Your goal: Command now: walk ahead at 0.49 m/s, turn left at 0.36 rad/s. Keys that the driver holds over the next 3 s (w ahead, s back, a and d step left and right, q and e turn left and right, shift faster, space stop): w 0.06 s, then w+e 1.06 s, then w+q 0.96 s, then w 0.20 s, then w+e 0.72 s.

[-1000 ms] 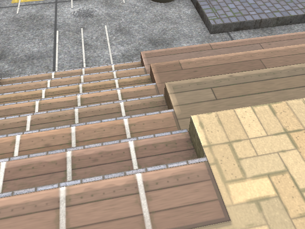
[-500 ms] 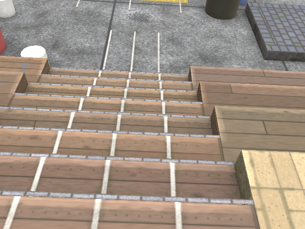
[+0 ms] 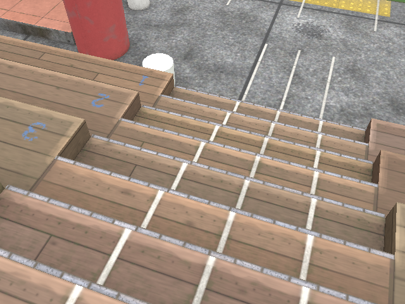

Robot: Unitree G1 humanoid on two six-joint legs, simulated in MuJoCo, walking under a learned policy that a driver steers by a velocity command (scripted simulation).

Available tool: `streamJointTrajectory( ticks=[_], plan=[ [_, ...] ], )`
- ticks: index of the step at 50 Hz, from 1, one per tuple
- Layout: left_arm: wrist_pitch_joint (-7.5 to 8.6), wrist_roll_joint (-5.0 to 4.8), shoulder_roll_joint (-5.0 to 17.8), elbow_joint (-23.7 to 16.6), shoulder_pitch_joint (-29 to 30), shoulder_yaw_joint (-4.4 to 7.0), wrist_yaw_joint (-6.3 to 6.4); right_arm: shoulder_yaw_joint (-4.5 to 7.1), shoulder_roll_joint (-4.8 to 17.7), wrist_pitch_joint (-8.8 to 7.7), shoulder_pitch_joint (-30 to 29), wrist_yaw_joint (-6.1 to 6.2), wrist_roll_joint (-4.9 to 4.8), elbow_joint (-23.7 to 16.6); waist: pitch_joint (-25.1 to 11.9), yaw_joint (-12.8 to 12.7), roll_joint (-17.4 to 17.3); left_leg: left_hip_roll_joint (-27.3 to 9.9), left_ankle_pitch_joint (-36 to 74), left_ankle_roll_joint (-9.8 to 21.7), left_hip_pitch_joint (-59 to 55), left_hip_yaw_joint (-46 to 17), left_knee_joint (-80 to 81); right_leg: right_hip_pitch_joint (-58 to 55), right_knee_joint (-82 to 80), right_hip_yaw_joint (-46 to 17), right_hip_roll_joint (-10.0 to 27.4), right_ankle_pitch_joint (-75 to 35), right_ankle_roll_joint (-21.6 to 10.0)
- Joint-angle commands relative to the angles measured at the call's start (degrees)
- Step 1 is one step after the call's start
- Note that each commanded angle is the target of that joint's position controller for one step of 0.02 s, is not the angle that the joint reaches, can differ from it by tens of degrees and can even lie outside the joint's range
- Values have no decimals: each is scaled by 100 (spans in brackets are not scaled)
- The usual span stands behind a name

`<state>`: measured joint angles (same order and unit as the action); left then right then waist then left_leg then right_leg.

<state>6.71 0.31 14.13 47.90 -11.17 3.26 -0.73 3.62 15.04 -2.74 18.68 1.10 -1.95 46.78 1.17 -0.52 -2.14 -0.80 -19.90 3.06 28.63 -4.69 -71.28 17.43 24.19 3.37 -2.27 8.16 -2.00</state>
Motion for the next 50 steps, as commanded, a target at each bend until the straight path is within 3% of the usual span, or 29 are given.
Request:
streamJointTrajectory(
  ticks=[1,5,8,11,13,15,16,17,18,19,21,23,25,27,30,31,32,34,35,37,38,40,44,45,46,47,48,49,50],
  plan=[
    [101,-3,412,-22,-152,87,-56,39,74,24,502,14,15,-253,-19,176,624,-553,292,16,650,-229,358,-358,-1593,-1571,1526,66,-1146],
    [63,-42,776,173,-406,167,-18,-35,126,-91,-420,-22,195,-590,106,48,394,-743,1338,-88,935,0,1995,-583,-1653,-1182,1518,-785,-1223],
    [-67,-138,930,240,-676,171,9,-104,84,-189,-1117,-102,160,-754,155,-187,471,-475,1932,-168,411,328,3128,-429,-1442,-885,1274,-814,-1063],
    [-162,-182,1052,402,-1079,161,33,-71,248,-287,-1671,-209,107,-1027,190,-332,557,-260,1935,-187,167,380,3725,-668,-1133,-1113,1402,-711,-998],
    [-243,-187,1031,435,-1123,142,42,-17,400,-354,-1419,-268,66,-1038,-9,-94,710,-172,1711,-106,-349,366,3926,-826,-837,-1358,1539,-541,-912],
    [-292,-168,921,412,-1054,90,86,166,700,-356,-402,-225,136,-748,-393,433,677,-74,1589,34,-1774,443,4167,-551,106,-1180,1160,-828,-653],
    [-279,-75,660,268,-1041,-16,96,330,1197,-369,454,-167,224,-637,-1038,784,20,-1065,1776,395,-2978,-539,4358,115,1788,-800,692,-5,-348],
    [-199,-81,-28,241,-1867,-175,107,386,1531,-297,741,-184,227,-611,-1720,503,-1425,-2263,1041,1176,-4463,-2413,4750,1818,3750,-444,52,2160,-23],
    [-155,-228,382,277,-1848,-67,107,294,1075,-289,932,-246,206,-513,-1703,626,-1391,-2297,309,1324,-4218,-3183,5228,2473,4635,-1025,153,2416,-93],
    [-184,-329,799,205,-1499,91,127,190,744,-306,656,-272,178,-534,-1091,555,-874,-2173,290,1142,-3661,-2528,5318,2658,5020,-1180,367,1936,-159],
    [-339,-269,727,149,-1228,171,170,72,355,-335,-110,-349,194,-573,-506,235,-424,-1752,995,966,-2587,-1328,5637,2332,4789,-1194,707,1096,-108],
    [-524,-266,582,53,-1201,224,171,76,205,-413,-377,-355,219,-464,-234,34,-454,-1515,1372,816,-2115,-652,5908,1985,4346,-1227,904,729,-116],
    [-655,-238,442,-94,-1103,238,161,134,311,-453,-281,-301,181,-303,-114,-32,-208,-1565,2031,851,-2084,-337,5978,2103,4056,-1318,894,486,-145],
    [-718,-142,328,-251,-993,223,127,239,521,-433,-69,-224,235,-98,-130,-31,-8,-1629,2552,979,-2163,-34,5854,2333,3856,-1316,873,176,-60],
    [-745,-116,393,-312,-918,264,48,246,590,-480,81,-153,287,53,-175,5,53,-1797,2434,1020,-2247,203,5461,2680,4036,-1372,890,-695,-68],
    [-732,-162,511,-410,-708,326,24,218,541,-500,91,-165,279,30,-51,24,52,-1591,1878,866,-2197,454,5463,2785,3651,-1356,850,-1200,-119],
    [-682,-170,520,-506,-398,349,-11,199,436,-507,171,-80,246,117,84,76,-130,-1679,1643,666,-2402,435,5320,3056,3336,-1580,873,-1586,-169],
    [-616,-123,490,-656,-26,356,-77,190,436,-484,464,6,222,231,255,245,-220,-1784,1576,540,-2604,562,5077,3361,3055,-1562,799,-1927,-229],
    [-623,-91,464,-742,146,362,-122,185,467,-446,408,93,223,205,436,209,-172,-1630,1284,441,-2141,959,4930,3066,2501,-1457,757,-2492,-175],
    [-629,-12,353,-829,400,308,-255,148,443,-397,400,195,293,179,418,389,-88,-1578,965,254,-1622,1393,4300,2489,1978,-1122,637,-3438,-169],
    [-651,-39,224,-880,574,257,-307,134,410,-342,454,218,240,165,427,498,-66,-1571,582,202,-1409,1553,4122,2101,1677,-801,573,-3600,-139],
    [-750,-157,135,-1006,853,212,-369,194,601,-273,544,217,186,157,597,662,-162,-1722,-7,116,-1292,1519,3710,1865,1366,-669,589,-3363,-121],
    [-858,-228,207,-1054,1036,204,-396,312,790,-67,535,214,65,224,782,757,-232,-2085,408,-82,-1556,1358,2838,1607,786,-400,693,-2332,-105],
    [-854,-237,376,-875,621,292,-356,311,803,-27,476,187,84,265,663,553,-196,-2136,1048,-135,-1604,1371,2299,1150,619,-273,674,-1963,-180],
    [-823,-207,576,-582,-149,418,-255,295,811,-4,452,127,47,337,157,123,-169,-1991,2112,-144,-1572,1551,1126,46,565,39,425,-1972,-283],
    [-769,-120,917,-111,-1371,597,-156,262,839,-39,187,107,13,389,-403,-528,6,-1631,2562,-350,-1154,1784,-533,-1507,79,298,154,-2805,-532],
    [-719,-11,1394,173,-1902,692,-106,256,638,-126,230,158,14,432,-509,-881,1350,-691,-1301,-721,466,1743,-3650,-3018,203,-470,553,-4024,-1031],
    [-538,26,1698,31,-1661,522,-199,71,164,-313,1231,52,229,194,-1449,-104,2544,-478,-3342,-843,2586,691,-5332,-4709,2213,-1670,1197,-5888,-1653],
    [-584,-243,1489,-21,-1991,508,-298,88,507,-459,1025,10,125,-55,-2669,-463,2053,-459,-3224,-878,2700,63,-5152,-4922,1634,-2682,1680,-4559,-2304]
  ],
)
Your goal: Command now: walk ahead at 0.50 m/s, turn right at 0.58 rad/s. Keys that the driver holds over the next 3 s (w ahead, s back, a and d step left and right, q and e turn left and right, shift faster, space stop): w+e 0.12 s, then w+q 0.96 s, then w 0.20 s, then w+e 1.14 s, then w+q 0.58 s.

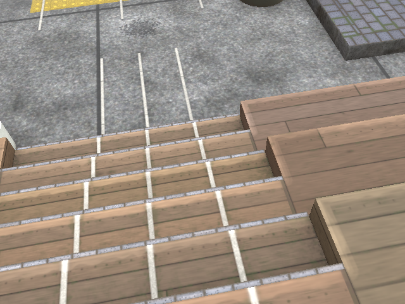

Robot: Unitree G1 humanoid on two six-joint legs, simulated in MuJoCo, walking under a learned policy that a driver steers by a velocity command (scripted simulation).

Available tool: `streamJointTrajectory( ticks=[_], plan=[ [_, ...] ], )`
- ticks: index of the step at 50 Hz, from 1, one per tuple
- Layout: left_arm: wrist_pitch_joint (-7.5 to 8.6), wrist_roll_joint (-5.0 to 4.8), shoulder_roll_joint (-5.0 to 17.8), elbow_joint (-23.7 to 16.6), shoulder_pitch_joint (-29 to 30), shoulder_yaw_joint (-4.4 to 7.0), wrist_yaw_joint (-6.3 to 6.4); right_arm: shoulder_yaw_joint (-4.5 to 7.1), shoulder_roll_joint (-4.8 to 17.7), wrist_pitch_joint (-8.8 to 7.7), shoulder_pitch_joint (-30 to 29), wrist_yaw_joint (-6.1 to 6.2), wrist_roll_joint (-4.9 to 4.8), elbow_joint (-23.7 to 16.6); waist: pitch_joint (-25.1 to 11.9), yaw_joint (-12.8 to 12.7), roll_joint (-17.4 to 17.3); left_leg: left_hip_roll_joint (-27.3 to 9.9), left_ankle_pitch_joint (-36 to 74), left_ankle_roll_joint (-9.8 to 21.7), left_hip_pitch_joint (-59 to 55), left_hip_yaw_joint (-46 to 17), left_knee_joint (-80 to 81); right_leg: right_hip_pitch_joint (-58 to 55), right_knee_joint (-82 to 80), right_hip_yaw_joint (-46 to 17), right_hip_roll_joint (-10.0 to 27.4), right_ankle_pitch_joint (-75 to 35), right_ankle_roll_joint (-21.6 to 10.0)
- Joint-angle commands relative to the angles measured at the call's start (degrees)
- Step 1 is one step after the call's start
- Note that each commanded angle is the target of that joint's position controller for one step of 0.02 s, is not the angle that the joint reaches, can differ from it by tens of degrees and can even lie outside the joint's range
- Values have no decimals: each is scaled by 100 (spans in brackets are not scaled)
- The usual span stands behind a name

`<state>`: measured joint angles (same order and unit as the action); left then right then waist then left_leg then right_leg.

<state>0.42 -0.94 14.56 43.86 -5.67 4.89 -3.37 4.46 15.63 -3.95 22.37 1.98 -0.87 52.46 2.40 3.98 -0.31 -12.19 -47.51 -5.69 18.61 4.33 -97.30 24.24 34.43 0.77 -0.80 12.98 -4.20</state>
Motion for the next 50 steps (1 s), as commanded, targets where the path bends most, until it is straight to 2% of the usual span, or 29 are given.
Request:
streamJointTrajectory(
  ticks=[1,2,3,4,5,8,10,11,13,15,21,24,25,26,27,28,29,30,31,32,33,35,36,37,38,42,44,46,50],
  plan=[
    [-22,-189,1620,703,-3058,408,-3,-44,343,-381,-141,-1,-199,-1168,-2770,-1041,1406,885,49,-44,4230,-830,-2229,-5201,-971,-3849,2112,-1855,-2337],
    [-57,-220,1032,677,-2310,235,73,-54,374,-246,-1012,208,-191,-1209,-1632,-934,189,710,810,84,4616,-531,-1618,-4156,-1641,-3841,1849,-55,-1788],
    [64,-10,1082,423,-1678,177,79,-89,409,-200,-760,283,-261,-1288,-1262,-560,389,570,1631,295,4448,-1019,-1116,-3135,-1539,-4527,2282,450,-1981],
    [203,48,842,251,-1087,88,45,-77,495,-110,-723,346,-59,-1254,-815,-289,43,447,1608,337,4109,-1219,-830,-2151,-1304,-4572,2242,72,-1930],
    [325,99,358,141,-691,-83,3,72,744,-98,-397,302,9,-1051,-444,12,-254,282,2805,518,3636,-1485,666,-1138,-935,-3647,1800,-191,-1472],
    [286,113,582,418,-952,-26,377,9,222,-67,-557,167,360,-1026,-469,19,300,436,4388,201,2244,-963,3048,-20,-797,-2071,863,-2339,-1180],
    [301,205,740,518,-1251,21,421,6,154,-62,189,-52,150,-645,-849,83,522,594,5442,287,1603,-852,2940,-14,-593,-1848,928,-2907,-1226],
    [355,77,518,619,-1601,-6,482,109,481,-97,-402,-151,22,-873,-576,-177,390,403,6163,423,2713,-1301,3575,-726,-318,-1954,946,-1763,-1152],
    [408,-79,255,678,-1862,-122,560,81,426,-115,-1270,-253,80,-1208,-70,-421,155,555,7080,663,2905,-1293,5099,-555,-252,-1788,790,-50,-996],
    [395,-34,256,700,-1856,-176,654,-15,91,-127,-1710,-399,202,-1335,70,-587,370,826,8156,677,1985,-1013,5707,179,-131,-1502,632,946,-889],
    [208,45,496,704,-2138,-98,651,-110,4,-10,-1787,-534,-26,-1553,412,-922,399,1054,6474,754,2331,-1200,6381,-704,1329,-1688,951,175,-883],
    [196,139,582,752,-1967,-110,637,3,215,-46,-953,-572,-82,-1293,295,-589,533,898,5211,992,1381,-739,6878,-829,2276,-1560,1206,-1241,-664],
    [229,90,554,835,-1665,-121,600,130,379,-24,198,-551,-68,-903,-92,-3,615,810,5369,1248,-48,-725,7163,-514,3359,-1311,1146,-1885,-544],
    [354,52,426,886,-1628,-126,483,226,621,11,1203,-515,88,-396,-671,410,-121,1108,6358,1434,-1747,-457,7137,234,5223,-584,528,-2091,-286],
    [522,192,-100,824,-2455,-224,400,113,735,27,1633,-550,86,-186,-1078,-27,-1927,290,8737,2118,-3748,-1696,5512,2606,8156,-83,-191,3260,271],
    [635,185,270,739,-2813,-254,319,47,525,160,1775,-602,-109,-222,-1829,-29,-2012,85,7776,2526,-4304,-2818,5619,3250,8751,-433,-91,3551,569],
    [676,-92,378,166,-1946,-258,326,233,1069,250,1750,-524,-204,-223,-2020,236,-1968,-527,5197,3048,-4452,-4384,6977,3984,8249,-500,-218,2967,746],
    [585,-256,293,-154,-925,-288,467,199,903,280,1443,-404,-126,-205,-1457,296,-790,-678,3534,2971,-3882,-5048,7677,4425,7593,-426,-34,2446,758],
    [490,-231,261,-310,-419,-303,615,96,746,288,1068,-316,26,-297,-852,161,-116,-750,3120,2857,-2999,-5280,7902,4459,7509,-434,35,2212,749],
    [442,-162,290,-372,-527,-310,677,40,711,160,474,-294,226,-542,-598,-282,131,-727,2916,2782,-1840,-5300,7665,3901,6985,-784,305,1830,489],
    [425,-44,489,-222,-779,-189,691,-80,316,20,-137,-283,200,-764,-158,-679,392,-232,3121,2432,-815,-4427,7460,3587,5391,-1130,559,586,314],
    [440,298,661,-243,-756,-46,665,-86,333,-93,-513,-138,28,-965,91,-796,-1,635,4476,2101,760,-3028,7632,2250,3116,-957,621,-717,433],
    [464,457,294,-416,-408,-132,639,-67,388,-39,-310,-15,-40,-910,-108,-661,-233,846,5263,2100,898,-2684,7540,1664,2294,-658,451,-1276,544],
    [440,447,-67,-423,-440,-237,569,-83,298,60,-134,68,5,-799,-512,-670,-430,1023,6043,2078,1116,-2324,7363,807,2043,-455,264,-1764,603],
    [465,303,16,-185,-1043,-189,454,-64,394,90,-59,78,116,-768,-902,-827,-650,944,6502,2089,1171,-2327,7136,150,2639,-387,121,-2629,604],
    [551,318,291,-846,494,-127,259,-66,19,73,915,203,-234,-555,-126,-188,110,1164,3698,2010,-267,-2973,6183,2078,123,-1134,194,-3739,349],
    [608,362,-82,-1104,932,-186,140,-58,149,204,727,232,-75,-570,-119,75,-128,1555,2817,1772,1125,-2696,6075,200,-512,-622,-178,-4630,363],
    [529,200,-114,-1283,708,-157,160,-65,115,357,677,294,-93,-572,-189,2,-668,1642,2851,1811,1199,-2943,5621,-369,-447,-768,-208,-4088,498],
    [532,48,194,-907,-400,16,213,-86,86,481,509,399,-134,-712,-96,-298,-552,1718,3343,1649,-133,-3325,3792,-747,-2089,-1284,529,-3519,247]
  ],
)
Over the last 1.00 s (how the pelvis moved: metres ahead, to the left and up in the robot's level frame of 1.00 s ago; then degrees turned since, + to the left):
0.45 -0.07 -0.16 -25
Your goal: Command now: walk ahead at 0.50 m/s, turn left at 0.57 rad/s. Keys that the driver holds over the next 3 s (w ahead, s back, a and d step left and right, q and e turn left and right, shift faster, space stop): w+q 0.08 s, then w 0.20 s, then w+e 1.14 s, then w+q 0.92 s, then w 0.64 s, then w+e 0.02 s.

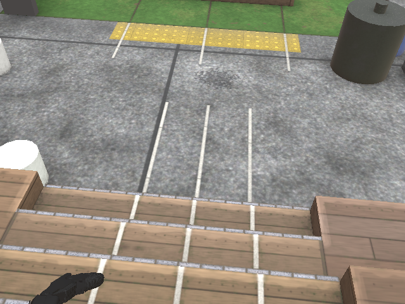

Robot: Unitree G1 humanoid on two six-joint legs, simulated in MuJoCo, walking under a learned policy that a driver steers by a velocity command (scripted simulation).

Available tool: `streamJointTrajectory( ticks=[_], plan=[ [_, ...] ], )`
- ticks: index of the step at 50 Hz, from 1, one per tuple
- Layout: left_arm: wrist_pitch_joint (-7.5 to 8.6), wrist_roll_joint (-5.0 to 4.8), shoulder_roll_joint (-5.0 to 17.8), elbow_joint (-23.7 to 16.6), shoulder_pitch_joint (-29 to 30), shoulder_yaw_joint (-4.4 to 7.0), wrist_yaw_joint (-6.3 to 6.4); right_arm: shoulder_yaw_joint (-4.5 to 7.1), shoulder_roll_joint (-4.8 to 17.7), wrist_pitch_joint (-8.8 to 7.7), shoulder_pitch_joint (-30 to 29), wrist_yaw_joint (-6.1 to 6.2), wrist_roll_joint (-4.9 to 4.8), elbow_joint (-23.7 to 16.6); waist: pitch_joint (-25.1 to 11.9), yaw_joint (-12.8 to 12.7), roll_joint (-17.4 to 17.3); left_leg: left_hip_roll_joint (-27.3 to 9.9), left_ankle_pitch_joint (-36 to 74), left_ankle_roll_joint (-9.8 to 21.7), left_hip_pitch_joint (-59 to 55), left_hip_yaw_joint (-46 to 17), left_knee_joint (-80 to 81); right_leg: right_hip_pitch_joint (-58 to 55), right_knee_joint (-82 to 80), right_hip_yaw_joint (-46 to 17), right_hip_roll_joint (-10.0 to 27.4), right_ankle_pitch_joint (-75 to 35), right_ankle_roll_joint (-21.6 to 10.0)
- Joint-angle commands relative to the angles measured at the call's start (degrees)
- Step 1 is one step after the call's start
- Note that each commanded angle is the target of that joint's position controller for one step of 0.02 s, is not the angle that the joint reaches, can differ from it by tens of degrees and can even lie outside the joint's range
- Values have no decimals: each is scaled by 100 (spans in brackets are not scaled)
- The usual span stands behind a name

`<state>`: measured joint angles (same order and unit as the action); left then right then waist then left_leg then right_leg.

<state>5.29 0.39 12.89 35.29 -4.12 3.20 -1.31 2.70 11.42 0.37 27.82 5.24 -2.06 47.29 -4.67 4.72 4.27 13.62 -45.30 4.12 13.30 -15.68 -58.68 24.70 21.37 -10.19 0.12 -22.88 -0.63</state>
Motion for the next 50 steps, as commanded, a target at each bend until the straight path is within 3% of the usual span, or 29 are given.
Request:
streamJointTrajectory(
  ticks=[1,2,3,4,5,6,7,8,9,10,12,14,16,18,20,24,28,31,32,33,34,35,36,38,40,41,45,47,50],
  plan=[
    [47,-50,450,314,-1471,277,3,15,341,35,-18,-27,11,-103,436,-726,-740,-607,2698,497,797,-942,-1145,-1870,-872,89,571,-181,-65],
    [32,-10,528,782,-2666,302,-30,-33,47,-17,221,-242,68,78,-148,-1050,29,-337,684,254,2435,-414,-2884,-3990,518,-104,980,-1055,-163],
    [4,-60,724,941,-3247,293,-84,-17,15,-124,1200,-424,-74,160,-817,-884,1374,68,-887,-39,4175,-217,-5070,-5620,1938,-833,1611,-920,-716],
    [-93,-203,847,975,-3378,262,-155,-36,191,-242,1535,-506,-194,179,-996,-858,1900,-271,-639,-145,5010,-314,-6241,-5685,1906,-1389,2068,-1149,-974],
    [-146,-292,1630,1236,-3409,492,-182,-57,453,-348,1007,-441,-404,-331,-1095,-817,2357,-594,-15,-363,5676,302,-6632,-5415,779,-3000,2929,1977,-2000],
    [-259,-255,718,1267,-2970,257,-85,52,732,-219,-207,-281,-216,-396,12,-893,-24,-900,970,-305,5972,899,-6258,-4125,-331,-2645,2354,4615,-1656],
    [-202,30,637,1199,-2374,131,-26,60,824,-115,-832,-162,-288,-607,602,-764,-36,-1200,1897,-183,5496,554,-5580,-2668,-492,-2760,2496,5076,-1844],
    [-95,50,257,1170,-1730,-56,-34,23,689,-2,-959,-110,-102,-631,1138,-493,-429,-1344,2131,-131,4818,428,-5239,-1165,-604,-2407,2150,4778,-1682],
    [-25,-44,-72,1343,-1653,-176,-19,27,471,-23,-819,-126,53,-534,1341,-288,-178,-1424,2595,-22,4742,6,-4632,-620,-258,-1851,1745,4544,-1358],
    [16,52,-182,1297,-1395,-236,-22,109,582,-100,-541,-200,35,-453,1251,42,-205,-1502,3483,86,4171,35,-3434,-54,-264,-1085,1168,4308,-960],
    [27,57,251,1445,-1649,-140,142,126,542,-253,-1053,-309,253,-689,1139,-96,13,-1488,4812,-161,3399,612,-1096,385,-383,-174,760,2330,-923],
    [-47,26,471,1715,-2053,-115,256,5,20,-284,-1325,-448,352,-773,516,-187,313,-1657,5446,-270,2638,1053,-71,-71,-259,-198,843,1009,-1089],
    [-23,-76,629,1752,-2234,-67,227,42,165,-260,-1097,-566,243,-638,363,-154,75,-1763,5785,-249,2834,991,-319,-680,132,-448,1012,985,-1219],
    [-42,-242,315,2068,-3125,-124,315,77,346,-326,-2039,-592,246,-923,729,-667,-126,-1940,5872,-147,4455,616,542,-2277,622,-1028,1162,1873,-1223],
    [-75,-135,364,2137,-3659,-110,357,65,382,-452,-2929,-695,200,-1193,942,-1052,-104,-1924,5958,-147,4937,608,1406,-2797,876,-1367,1154,2727,-1199],
    [-286,-152,372,1853,-3305,-120,506,-23,171,-670,-3421,-1015,308,-1312,1114,-1294,-296,-1410,7553,-308,2164,1188,2917,-574,1278,-681,481,3685,-1014],
    [-484,-277,401,1672,-3097,-42,591,11,314,-572,-3151,-916,68,-1340,1136,-1293,126,-1589,6582,-430,1604,724,4149,-1421,2443,-1049,284,3635,-896],
    [-498,-190,392,1918,-3187,23,418,262,713,-575,-1046,-789,186,-661,168,-247,-157,-1815,6603,-216,-1318,1115,3697,-519,4946,-731,-92,3571,-589],
    [-387,-228,4,2184,-3503,-9,321,299,973,-542,338,-778,251,-177,-543,163,-872,-2658,8270,-17,-3448,350,2492,1229,7208,-639,-641,6784,-261],
    [-270,-364,-165,2174,-4505,-89,186,270,1191,-536,562,-853,289,-29,-1328,-215,-2027,-3368,9444,191,-4669,75,1193,2497,9003,-681,-505,7617,-49],
    [-168,-554,-16,1759,-4534,-131,203,452,1700,-439,475,-953,127,67,-1991,-323,-2811,-4155,7113,871,-4547,-1508,2235,3048,9704,-427,-320,6911,118],
    [-211,-545,127,1470,-3649,-95,340,429,1458,-342,396,-978,19,206,-1481,-203,-2081,-4227,4156,1252,-3676,-1997,3367,3542,9637,112,-162,6186,253],
    [-378,-436,378,1343,-2824,17,494,200,748,-303,-253,-936,144,97,-445,-262,-712,-3728,2780,1062,-2245,-1444,4083,3358,8931,525,49,5250,206],
    [-635,-245,75,1175,-2422,-16,616,44,461,-461,-1120,-993,339,142,537,-597,-570,-3694,3992,1107,-45,-996,3897,2755,8702,272,304,4669,-12],
    [-600,-251,280,1252,-2558,187,556,-113,-58,-644,-1470,-931,330,268,649,-958,-890,-2858,4322,277,812,208,3730,2174,6793,-169,506,3355,-356],
    [-517,-185,400,1189,-2463,261,529,-60,184,-729,-1457,-793,235,291,774,-979,-890,-2566,4812,161,1088,742,3968,1754,5332,-282,461,2597,-278],
    [-491,-87,59,1004,-2066,179,226,23,712,-697,-609,-480,427,817,291,-890,-1053,-2984,6377,714,7,697,3481,2258,4732,-240,349,1876,-197],
    [-497,-107,333,721,-1406,242,125,0,523,-704,-477,-457,224,823,504,-718,-698,-2825,5245,394,-442,950,3407,2825,3840,-571,345,1013,-371],
    [-474,-63,239,415,-676,189,-21,-56,424,-655,-35,-325,251,965,967,-458,-677,-2658,4295,162,-259,1436,3115,2810,2638,-394,194,-181,-422]
  ],
)
Over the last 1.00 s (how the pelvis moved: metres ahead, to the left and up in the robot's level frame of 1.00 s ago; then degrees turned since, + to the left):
0.56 0.04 -0.22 16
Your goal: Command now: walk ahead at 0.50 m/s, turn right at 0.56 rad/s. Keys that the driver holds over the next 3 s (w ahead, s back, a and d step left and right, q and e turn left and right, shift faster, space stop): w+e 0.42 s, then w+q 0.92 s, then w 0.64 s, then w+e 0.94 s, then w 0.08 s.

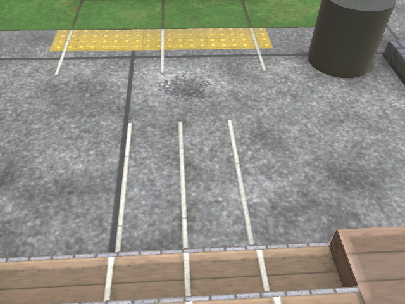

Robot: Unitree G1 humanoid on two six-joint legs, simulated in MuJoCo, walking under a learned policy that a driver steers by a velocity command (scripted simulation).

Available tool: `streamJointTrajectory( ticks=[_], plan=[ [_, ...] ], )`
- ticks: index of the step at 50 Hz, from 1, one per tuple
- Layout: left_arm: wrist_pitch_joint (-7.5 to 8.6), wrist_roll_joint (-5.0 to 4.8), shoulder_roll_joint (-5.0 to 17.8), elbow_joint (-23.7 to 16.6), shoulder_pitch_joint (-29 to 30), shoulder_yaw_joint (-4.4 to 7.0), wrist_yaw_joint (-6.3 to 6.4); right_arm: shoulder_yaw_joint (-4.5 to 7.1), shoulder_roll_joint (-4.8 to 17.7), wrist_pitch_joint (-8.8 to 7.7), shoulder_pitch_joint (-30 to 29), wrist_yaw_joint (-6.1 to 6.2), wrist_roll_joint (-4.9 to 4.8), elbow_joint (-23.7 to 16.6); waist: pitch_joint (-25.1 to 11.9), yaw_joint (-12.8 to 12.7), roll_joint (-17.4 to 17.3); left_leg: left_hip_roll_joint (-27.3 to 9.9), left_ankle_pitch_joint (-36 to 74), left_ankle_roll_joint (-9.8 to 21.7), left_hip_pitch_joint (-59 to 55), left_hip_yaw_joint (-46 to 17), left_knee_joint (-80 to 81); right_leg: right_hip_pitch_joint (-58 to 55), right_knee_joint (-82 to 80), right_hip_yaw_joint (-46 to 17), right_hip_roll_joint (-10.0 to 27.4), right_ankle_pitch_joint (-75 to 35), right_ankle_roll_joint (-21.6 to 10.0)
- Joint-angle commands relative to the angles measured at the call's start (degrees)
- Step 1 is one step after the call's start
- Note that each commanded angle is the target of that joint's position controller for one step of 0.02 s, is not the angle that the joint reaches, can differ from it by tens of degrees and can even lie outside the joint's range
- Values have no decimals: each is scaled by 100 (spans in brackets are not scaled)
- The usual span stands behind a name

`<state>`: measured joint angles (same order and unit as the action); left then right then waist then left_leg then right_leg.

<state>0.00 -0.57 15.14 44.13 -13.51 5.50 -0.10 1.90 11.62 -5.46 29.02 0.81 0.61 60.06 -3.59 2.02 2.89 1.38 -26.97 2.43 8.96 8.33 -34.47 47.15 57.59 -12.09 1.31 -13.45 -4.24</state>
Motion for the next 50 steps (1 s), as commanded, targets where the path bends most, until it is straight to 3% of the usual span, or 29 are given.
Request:
streamJointTrajectory(
  ticks=[1,7,10,12,13,14,15,16,17,18,19,21,22,23,24,25,26,28,35,38,40,41,42,43,44,46,48,49,50],
  plan=[
    [82,83,-47,-650,645,-65,-233,-1,438,-74,-122,155,61,-355,905,-30,-642,-1335,2383,284,590,-757,728,3,-1254,175,-15,-1575,-72],
    [91,-106,-258,-1098,1562,-245,-494,124,765,215,179,276,-95,-455,1280,581,-508,-1505,1840,252,404,-460,-791,-809,-2785,934,-17,-1151,104],
    [69,-156,-38,-1025,1292,-186,-444,252,1036,320,137,180,-133,-518,1107,344,-577,-1789,3438,330,83,-647,-1936,-1565,-3041,1402,-90,698,-79],
    [66,-77,638,-323,-697,148,-276,276,1038,187,-200,64,-134,-546,115,-744,-177,-1315,4352,124,1106,-272,-4762,-4584,-3445,1591,-340,-504,-578],
    [89,19,1163,-31,-1335,181,-271,203,583,37,72,57,43,-687,-484,-682,1156,-543,-1343,-342,3420,12,-7827,-6817,-1994,558,610,-3846,-1180],
    [76,-7,1211,-21,-1780,121,-318,98,667,-159,751,-98,-50,-867,-2104,-641,1408,-402,-2691,-592,4611,-1157,-8918,-8547,-1023,-999,1380,-3852,-2280],
    [-7,-118,1255,29,-2156,187,-282,110,875,-234,-125,-140,-216,-1433,-2769,-1119,1005,-328,-2397,-732,5051,-1487,-8372,-8632,-2358,-2091,1810,-1289,-2733],
    [-55,-171,1303,254,-2071,195,-158,19,661,-195,-954,-38,-358,-1858,-2221,-960,506,-433,-1740,-702,5754,-1377,-7848,-8069,-3306,-2791,1922,1379,-2499],
    [-63,-158,728,28,-1119,23,-115,65,815,-10,-1492,194,-234,-1839,-947,-731,-869,-615,-881,-624,5652,-1125,-7048,-6563,-3763,-2442,1564,2529,-1825],
    [66,24,778,-199,-395,-4,-127,95,770,87,-1207,289,-230,-1873,-512,-187,-611,-707,-326,-537,5208,-1487,-6836,-5181,-3620,-3060,1854,2546,-2013],
    [243,114,438,-377,131,-136,-188,154,864,140,-985,311,-118,-1786,-92,153,-985,-883,703,-467,4579,-1809,-5571,-3879,-3492,-2607,1619,2021,-1741],
    [335,-13,362,-393,369,-155,-98,268,852,184,-1173,326,69,-1909,390,326,-646,-927,1392,-606,3608,-1620,-3802,-2276,-3504,-1341,639,1318,-1356],
    [306,-14,412,-299,277,-137,52,231,658,166,-1414,307,238,-2074,372,277,-485,-825,1836,-693,3059,-1303,-2826,-1898,-3348,-833,407,398,-1227],
    [234,40,442,-64,-80,-116,148,157,376,162,-1097,227,208,-1886,-34,290,-300,-728,2486,-721,2345,-1204,-2704,-1845,-3119,-499,315,-430,-1190],
    [232,144,647,18,-246,-53,158,203,456,115,-423,99,74,-1566,-394,402,10,-604,3476,-625,1882,-1188,-3263,-1859,-2914,-460,399,-733,-1216],
    [294,57,514,183,-653,-67,195,303,727,84,-761,4,-73,-1681,-231,161,53,-762,4312,-488,2848,-1597,-2761,-2585,-2694,-494,413,310,-1127],
    [344,-78,340,249,-843,-116,218,316,803,106,-1249,-30,-74,-1883,31,-19,-14,-767,4430,-363,3435,-1705,-2335,-2906,-2568,-715,528,942,-1104],
    [370,-155,107,298,-936,-213,286,255,612,118,-1884,-122,84,-2152,420,-171,-82,-630,5619,-257,2825,-1658,-946,-2191,-2333,-404,193,2705,-966],
    [195,58,444,430,-1389,-182,349,171,426,236,-2451,-429,-157,-2592,814,-693,174,-339,4181,-74,2991,-1809,-28,-2893,-950,-872,630,2875,-1032],
    [192,84,502,412,-1046,-191,339,279,616,185,-1527,-444,-239,-2252,820,-318,219,-426,2919,182,2121,-1345,536,-2908,-39,-683,798,1652,-742],
    [341,10,356,631,-812,-208,213,527,1042,240,585,-393,-101,-1390,30,681,-354,-402,4061,658,-1051,-1287,869,-1613,3035,378,85,961,-304],
    [535,125,-111,587,-1609,-284,85,358,1064,253,1030,-441,-103,-1109,-475,227,-2127,-1067,6435,1266,-2723,-2331,-663,406,5823,1104,-614,5872,293],
    [677,63,204,391,-1956,-319,24,405,1144,370,1074,-481,-308,-1136,-1096,154,-2527,-1416,5187,1852,-3201,-3717,-158,1185,6467,943,-565,6002,670],
    [742,-199,340,-47,-1131,-318,51,518,1501,441,968,-381,-343,-1152,-989,368,-2283,-1896,3135,2226,-3242,-5005,881,2031,5851,818,-511,5396,736],
    [644,-286,267,-295,-168,-339,188,422,1162,479,701,-227,-231,-1168,-552,461,-1203,-1970,1805,2106,-2709,-5360,1331,2384,5362,847,-275,4961,722],
    [502,-98,152,-528,216,-358,332,272,1003,343,-305,-172,68,-1518,145,-152,-188,-1919,1299,1915,-736,-5530,1207,1731,4475,438,96,4266,431],
    [466,64,318,-367,-193,-235,310,137,598,208,-818,-132,-15,-1729,456,-607,-400,-1116,2114,1400,593,-4146,990,1086,2702,271,346,2959,241],
    [481,213,465,-525,156,-175,326,160,720,156,-967,-35,-107,-1867,723,-565,-413,-581,2603,1196,1590,-3392,1397,112,883,506,289,1969,394],
    [504,396,252,-689,661,-210,289,187,742,163,-826,71,-200,-1826,623,-345,-486,-369,3357,1149,1793,-3099,1325,-504,-154,753,160,1190,527]
  ],
)
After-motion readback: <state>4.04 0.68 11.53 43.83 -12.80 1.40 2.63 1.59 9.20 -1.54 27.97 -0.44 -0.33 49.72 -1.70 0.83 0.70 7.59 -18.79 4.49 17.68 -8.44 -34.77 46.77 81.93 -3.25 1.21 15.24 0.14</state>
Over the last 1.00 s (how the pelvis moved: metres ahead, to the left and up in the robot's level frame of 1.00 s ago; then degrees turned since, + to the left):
0.52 0.07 -0.24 -12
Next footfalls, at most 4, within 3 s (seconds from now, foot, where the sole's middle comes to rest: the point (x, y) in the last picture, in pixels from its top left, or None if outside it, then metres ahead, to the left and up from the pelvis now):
0.24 right None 0.27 -0.14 -0.90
0.80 left None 0.59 0.04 -1.05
1.32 right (235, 272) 0.89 -0.18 -1.20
1.90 left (166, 234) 1.20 0.16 -1.35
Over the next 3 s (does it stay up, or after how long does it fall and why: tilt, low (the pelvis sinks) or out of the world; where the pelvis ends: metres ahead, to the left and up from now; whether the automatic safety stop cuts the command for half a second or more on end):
stays up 1.71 0.09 -0.58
